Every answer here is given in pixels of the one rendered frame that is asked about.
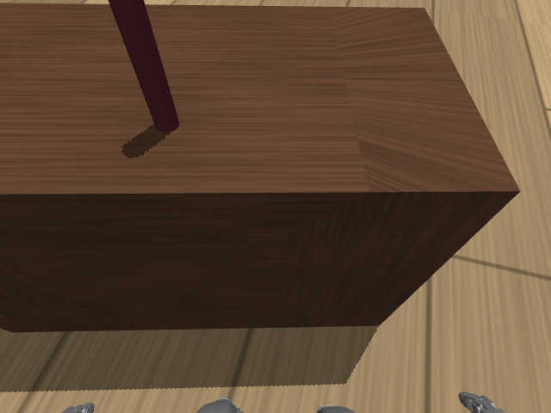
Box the right robot hand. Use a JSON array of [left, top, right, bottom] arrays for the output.
[[458, 392, 505, 413]]

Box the can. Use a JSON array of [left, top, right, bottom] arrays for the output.
[[108, 0, 179, 133]]

